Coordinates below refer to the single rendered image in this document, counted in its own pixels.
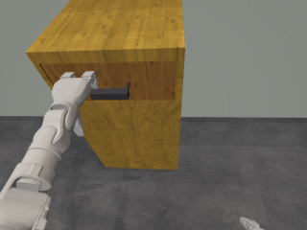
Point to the robot left hand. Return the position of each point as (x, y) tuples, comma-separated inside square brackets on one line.
[(75, 91)]

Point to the drawer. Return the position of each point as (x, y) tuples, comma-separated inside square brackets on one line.
[(149, 80)]

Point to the robot left forearm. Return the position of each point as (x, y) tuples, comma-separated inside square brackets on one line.
[(37, 170)]

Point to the cabinet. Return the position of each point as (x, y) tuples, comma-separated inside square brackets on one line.
[(123, 134)]

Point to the robot right hand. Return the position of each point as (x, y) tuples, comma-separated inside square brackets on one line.
[(249, 224)]

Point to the left robot upper arm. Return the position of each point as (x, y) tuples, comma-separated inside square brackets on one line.
[(23, 209)]

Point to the handle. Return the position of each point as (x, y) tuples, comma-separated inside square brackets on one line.
[(110, 93)]

